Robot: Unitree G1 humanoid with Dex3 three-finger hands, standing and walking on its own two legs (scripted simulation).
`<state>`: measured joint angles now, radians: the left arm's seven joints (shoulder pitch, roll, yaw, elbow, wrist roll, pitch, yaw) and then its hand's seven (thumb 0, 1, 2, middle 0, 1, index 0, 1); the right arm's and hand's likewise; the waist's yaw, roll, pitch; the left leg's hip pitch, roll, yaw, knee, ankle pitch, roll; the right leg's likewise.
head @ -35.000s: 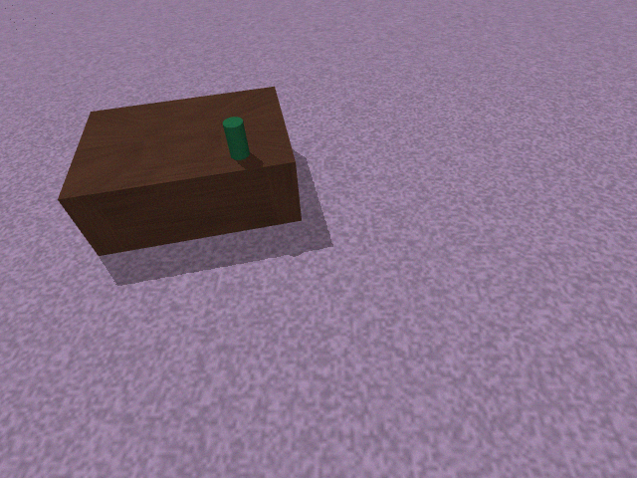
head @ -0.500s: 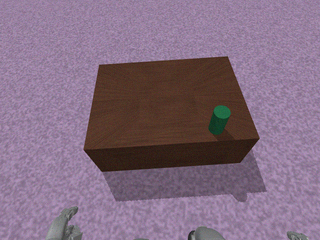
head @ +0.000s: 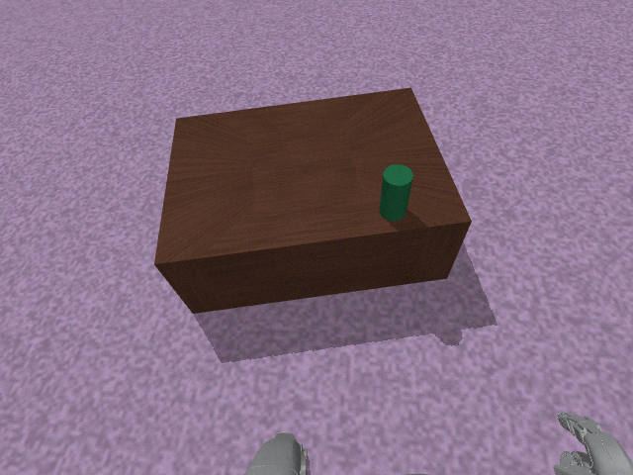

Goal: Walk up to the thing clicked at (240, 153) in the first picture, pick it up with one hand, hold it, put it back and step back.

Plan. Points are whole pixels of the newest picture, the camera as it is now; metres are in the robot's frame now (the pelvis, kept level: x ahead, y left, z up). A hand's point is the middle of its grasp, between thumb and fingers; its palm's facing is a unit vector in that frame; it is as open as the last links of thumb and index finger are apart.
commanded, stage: step back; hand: right
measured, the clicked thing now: (395, 193) +0.83 -0.16 -0.35
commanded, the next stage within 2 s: stand in 1.86 s
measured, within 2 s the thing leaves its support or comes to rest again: neither
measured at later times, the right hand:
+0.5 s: hand out of the picture -0.05 -0.28 -0.12, palm faces -0.16 +0.89 -0.43, open 7.4 cm
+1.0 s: hand out of the picture -0.20 -0.33 -0.16, palm faces -0.18 +0.92 -0.35, open 7.4 cm
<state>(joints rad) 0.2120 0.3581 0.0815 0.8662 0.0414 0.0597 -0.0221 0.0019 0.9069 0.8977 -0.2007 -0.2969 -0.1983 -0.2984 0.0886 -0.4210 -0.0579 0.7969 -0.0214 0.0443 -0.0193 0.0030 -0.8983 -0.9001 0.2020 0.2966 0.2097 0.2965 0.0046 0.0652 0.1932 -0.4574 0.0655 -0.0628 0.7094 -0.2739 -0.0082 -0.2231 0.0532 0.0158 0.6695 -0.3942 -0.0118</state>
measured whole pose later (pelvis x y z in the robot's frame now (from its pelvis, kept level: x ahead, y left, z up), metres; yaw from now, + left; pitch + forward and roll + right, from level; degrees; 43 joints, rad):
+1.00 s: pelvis -0.29 -0.07 +0.01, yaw +7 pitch -2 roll +1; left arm 0.22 0.37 0.07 0.89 0.06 0.00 0.00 0.00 0.90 0.90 -0.21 -0.30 -0.20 -0.30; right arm 0.23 -0.41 -0.05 0.94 -0.03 0.05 0.00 0.01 -0.90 -0.90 0.20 0.30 0.21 0.30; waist 0.03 0.06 0.08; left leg -0.33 -0.02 -0.08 0.83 -0.49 -0.03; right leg -0.30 -0.04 -0.04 0.66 -0.34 -0.02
